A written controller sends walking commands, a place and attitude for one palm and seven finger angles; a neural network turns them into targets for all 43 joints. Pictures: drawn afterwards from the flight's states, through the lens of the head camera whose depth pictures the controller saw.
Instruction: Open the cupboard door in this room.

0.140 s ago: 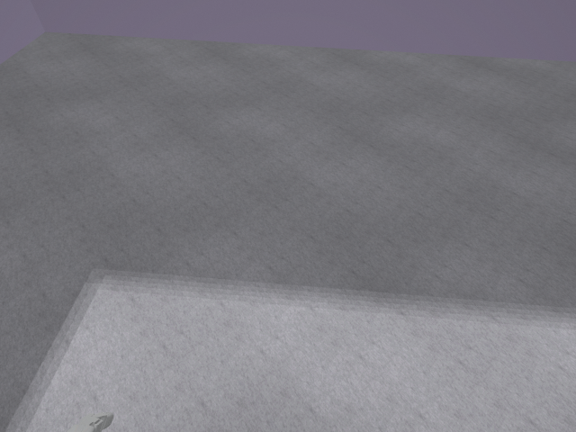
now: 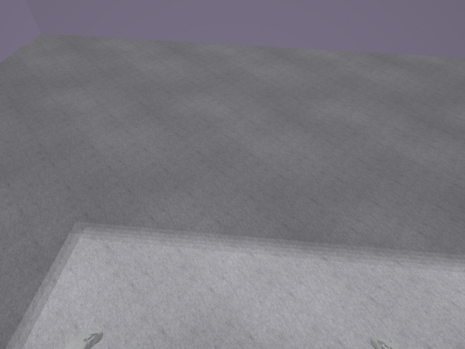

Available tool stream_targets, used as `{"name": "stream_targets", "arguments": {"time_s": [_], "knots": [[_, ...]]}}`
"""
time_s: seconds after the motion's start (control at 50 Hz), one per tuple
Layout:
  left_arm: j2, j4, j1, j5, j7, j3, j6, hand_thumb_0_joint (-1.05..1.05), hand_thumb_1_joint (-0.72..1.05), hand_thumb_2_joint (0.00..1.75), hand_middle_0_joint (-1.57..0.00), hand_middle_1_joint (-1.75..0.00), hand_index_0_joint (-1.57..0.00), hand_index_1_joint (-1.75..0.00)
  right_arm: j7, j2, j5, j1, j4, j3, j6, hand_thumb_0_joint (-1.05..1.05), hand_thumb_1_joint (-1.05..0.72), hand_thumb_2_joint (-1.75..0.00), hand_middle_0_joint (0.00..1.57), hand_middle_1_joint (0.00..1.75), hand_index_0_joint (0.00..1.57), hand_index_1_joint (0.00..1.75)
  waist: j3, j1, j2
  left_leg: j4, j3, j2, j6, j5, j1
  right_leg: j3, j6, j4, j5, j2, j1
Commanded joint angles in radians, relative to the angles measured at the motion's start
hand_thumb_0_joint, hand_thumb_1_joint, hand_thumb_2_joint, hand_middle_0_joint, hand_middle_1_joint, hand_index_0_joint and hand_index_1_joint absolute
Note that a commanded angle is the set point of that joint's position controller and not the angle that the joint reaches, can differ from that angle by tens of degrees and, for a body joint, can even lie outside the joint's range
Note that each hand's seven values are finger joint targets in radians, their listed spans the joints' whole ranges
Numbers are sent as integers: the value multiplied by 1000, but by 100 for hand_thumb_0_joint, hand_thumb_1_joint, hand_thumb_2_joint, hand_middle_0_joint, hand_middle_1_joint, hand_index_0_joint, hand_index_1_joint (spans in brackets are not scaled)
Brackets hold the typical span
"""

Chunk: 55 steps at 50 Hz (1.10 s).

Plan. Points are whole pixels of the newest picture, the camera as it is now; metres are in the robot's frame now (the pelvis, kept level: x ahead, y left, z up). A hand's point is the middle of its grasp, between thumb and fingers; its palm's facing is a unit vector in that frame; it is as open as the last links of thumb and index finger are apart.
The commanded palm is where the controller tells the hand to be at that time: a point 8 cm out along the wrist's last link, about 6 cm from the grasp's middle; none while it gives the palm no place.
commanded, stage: stand and wait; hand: left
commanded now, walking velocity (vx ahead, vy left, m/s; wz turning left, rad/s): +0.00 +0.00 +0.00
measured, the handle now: out of the picture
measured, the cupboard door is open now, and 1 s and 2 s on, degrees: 0 0 0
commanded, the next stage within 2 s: turn or walk to find it in 0.76 s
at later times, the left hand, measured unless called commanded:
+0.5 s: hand out of the picture +0.05 +0.24 -0.15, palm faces -0.02 -0.94 -0.34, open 7.4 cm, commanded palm none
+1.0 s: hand out of the picture +0.04 +0.22 -0.16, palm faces +0.03 -0.95 -0.32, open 7.4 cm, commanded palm none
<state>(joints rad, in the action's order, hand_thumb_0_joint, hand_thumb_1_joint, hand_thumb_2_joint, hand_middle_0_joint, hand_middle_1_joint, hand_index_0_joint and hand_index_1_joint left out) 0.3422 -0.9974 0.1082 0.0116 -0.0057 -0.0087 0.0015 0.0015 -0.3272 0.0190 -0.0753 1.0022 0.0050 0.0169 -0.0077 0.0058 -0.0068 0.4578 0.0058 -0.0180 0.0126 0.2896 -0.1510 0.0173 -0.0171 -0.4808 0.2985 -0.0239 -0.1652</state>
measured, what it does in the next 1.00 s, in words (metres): stands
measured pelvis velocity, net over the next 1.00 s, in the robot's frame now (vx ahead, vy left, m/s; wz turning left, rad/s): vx -0.04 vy -0.01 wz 0.04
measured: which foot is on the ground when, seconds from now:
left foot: down 0.00-1.00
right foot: down 0.00-1.00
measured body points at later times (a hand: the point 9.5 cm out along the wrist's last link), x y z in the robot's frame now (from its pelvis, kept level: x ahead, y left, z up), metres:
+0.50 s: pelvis -0.02 -0.01 +0.01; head -0.01 -0.01 +0.46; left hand +0.05 +0.29 -0.13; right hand +0.06 -0.32 -0.12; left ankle -0.03 +0.11 -0.74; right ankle -0.03 -0.13 -0.74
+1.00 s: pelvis -0.04 -0.01 +0.00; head -0.03 -0.01 +0.45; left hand +0.04 +0.27 -0.13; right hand +0.04 -0.30 -0.14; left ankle -0.03 +0.11 -0.74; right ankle -0.03 -0.13 -0.74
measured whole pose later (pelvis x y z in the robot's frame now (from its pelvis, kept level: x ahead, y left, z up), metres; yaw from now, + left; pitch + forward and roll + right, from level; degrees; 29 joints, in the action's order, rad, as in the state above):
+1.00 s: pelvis -0.04 -0.01 +0.00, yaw +3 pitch -1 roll +0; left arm 0.30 -1.03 0.14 0.01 -0.02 0.00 -0.02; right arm 0.01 -0.31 0.02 -0.16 1.07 0.01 -0.02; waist -0.03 -0.01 0.00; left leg 0.47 -0.04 -0.01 -0.01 0.23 -0.22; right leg -0.03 0.00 -0.48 0.24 -0.01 -0.21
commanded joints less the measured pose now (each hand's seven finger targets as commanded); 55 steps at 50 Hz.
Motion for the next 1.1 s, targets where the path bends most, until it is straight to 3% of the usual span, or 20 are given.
{"name": "stream_targets", "arguments": {"time_s": [0.0, 0.2, 0.3, 0.46, 0.78, 0.9, 1.02, 1.06, 1.08], "knots": [[207, 64, -39, 0, -12, 48, 22, 0, 90, 90, -20, -30, -20, -30, -20, -213, -2, 43, -58, 48, 20, 0, -90, -90, 20, 30, 20, 30, 72, -8, -2, -61, -81, 124, 28, -348, 31, 67, 52, 58, -342, -93, 20], [203, 41, -27, -1, -11, 50, 25, 0, 90, 90, -20, -30, -20, -30, -22, -209, -5, 40, -27, 45, 20, 0, -90, -90, 20, 30, 20, 30, 75, -7, -4, -81, -82, 127, 22, -329, 46, 78, 53, 91, -347, -98, 39], [207, 20, -24, -3, -8, 48, 24, 0, 90, 90, -20, -30, -20, -30, -21, -214, -7, 38, -5, 41, 20, 0, -90, -90, 20, 30, 20, 30, 57, -4, 18, -102, -87, 130, 21, -288, 43, 82, 52, 114, -299, -98, 34], [212, -9, -24, -3, -5, 45, 24, 0, 90, 90, -20, -30, -20, -30, -19, -222, -9, 20, 26, 36, 19, 0, -90, -90, 20, 30, 20, 30, 38, -5, 4, -128, -91, 133, 18, -217, 30, 92, 51, 145, -229, -97, 25], [214, -16, -26, -1, -4, 47, 23, 0, 90, 90, -20, -30, -20, -30, -13, -225, -8, 6, 42, 35, 17, 0, -90, -90, 20, 30, 20, 30, 13, -3, 5, -139, -108, 130, 17, -180, -5, 93, 47, 161, -147, -99, 7], [107, 1, 48, -1, -19, 36, -11, 0, 90, 90, -20, -30, -20, -30, -7, -95, -3, -61, 21, 18, -16, 0, -90, -90, 20, 30, 20, 30, 21, 0, -15, -38, -107, 107, 0, -215, -98, 74, 31, 95, -157, -132, -2], [127, 71, 57, 6, -27, 56, -25, 0, 90, 90, -20, -30, -20, -30, -3, -74, -4, -122, -30, 42, -42, 0, -90, -90, 20, 30, 20, 30, 16, -14, -100, 132, -80, 62, -5, -131, -146, 95, 87, 90, -93, -226, -95], [114, 97, 46, 8, -29, 60, -28, 0, 90, 90, -20, -30, -20, -30, -1, -69, -3, -151, -43, 49, -42, 0, -90, -90, 20, 30, 20, 30, 27, -27, -64, 121, -108, 73, 5, -139, -134, 57, 80, 34, -71, -213, -132], [99, 108, 40, 7, -29, 60, -30, 0, 90, 90, -20, -30, -20, -30, 1, -73, -2, -159, -48, 52, -41, 0, -90, -90, 20, 30, 20, 30, 23, -31, -17, 77, -157, 94, 19, -160, -140, 17, 59, -20, -34, -176, -152]]}}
